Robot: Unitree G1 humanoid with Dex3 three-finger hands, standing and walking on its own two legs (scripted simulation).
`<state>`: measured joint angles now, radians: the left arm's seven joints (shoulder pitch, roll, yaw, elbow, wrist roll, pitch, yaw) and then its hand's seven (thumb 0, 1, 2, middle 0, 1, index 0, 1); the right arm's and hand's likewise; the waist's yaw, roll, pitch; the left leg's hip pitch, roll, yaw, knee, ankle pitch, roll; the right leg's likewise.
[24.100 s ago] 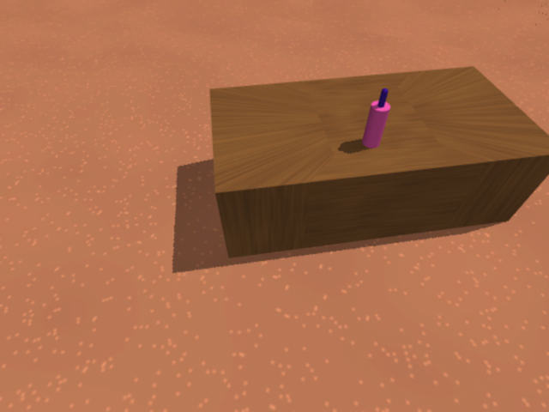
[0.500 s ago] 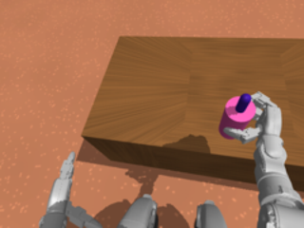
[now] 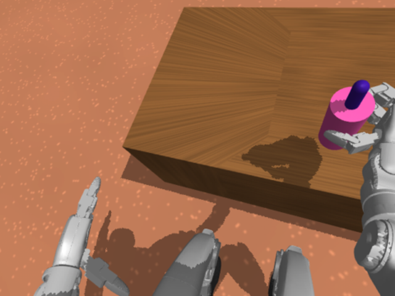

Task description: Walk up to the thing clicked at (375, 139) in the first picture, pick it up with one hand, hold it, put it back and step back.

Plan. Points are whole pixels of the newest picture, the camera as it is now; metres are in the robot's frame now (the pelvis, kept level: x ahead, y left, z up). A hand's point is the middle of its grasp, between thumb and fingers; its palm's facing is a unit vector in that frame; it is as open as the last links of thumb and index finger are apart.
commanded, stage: crouch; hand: right
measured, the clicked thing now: (345, 115) +0.49 -0.16 -0.01
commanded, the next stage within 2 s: lower in 0.24 s
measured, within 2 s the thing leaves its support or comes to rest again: rests again in 1.46 s
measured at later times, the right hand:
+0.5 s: hand (353, 116) +0.52 -0.19 -0.05, palm faces +0.16 +0.99 +0.00, open 10.2 cm
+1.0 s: hand (343, 130) +0.52 -0.19 -0.12, palm faces +0.15 +0.99 -0.01, open 10.2 cm
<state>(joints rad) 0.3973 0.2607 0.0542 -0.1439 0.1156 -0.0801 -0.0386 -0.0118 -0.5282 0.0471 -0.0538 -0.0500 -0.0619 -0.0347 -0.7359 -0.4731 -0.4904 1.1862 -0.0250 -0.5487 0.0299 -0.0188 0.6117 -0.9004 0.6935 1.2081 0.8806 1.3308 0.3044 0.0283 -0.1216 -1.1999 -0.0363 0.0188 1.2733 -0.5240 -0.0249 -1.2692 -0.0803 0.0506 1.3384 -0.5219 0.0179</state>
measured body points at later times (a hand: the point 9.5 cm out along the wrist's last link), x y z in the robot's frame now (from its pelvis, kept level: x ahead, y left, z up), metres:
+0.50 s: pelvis +0.00 +0.00 -0.01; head +0.18 -0.06 +0.39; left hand +0.17 +0.27 +0.05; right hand +0.50 -0.24 -0.05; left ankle +0.04 +0.14 -0.61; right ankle +0.05 -0.13 -0.61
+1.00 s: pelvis -0.01 +0.00 -0.05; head +0.19 -0.08 +0.34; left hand +0.16 +0.27 +0.04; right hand +0.50 -0.24 -0.12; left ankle +0.04 +0.14 -0.61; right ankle +0.05 -0.13 -0.61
